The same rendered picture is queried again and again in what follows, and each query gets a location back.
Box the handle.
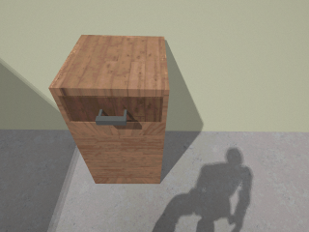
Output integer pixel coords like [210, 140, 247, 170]
[95, 109, 127, 126]

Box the drawer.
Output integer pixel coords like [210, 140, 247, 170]
[60, 96, 162, 123]

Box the cabinet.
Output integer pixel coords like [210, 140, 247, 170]
[48, 35, 170, 184]

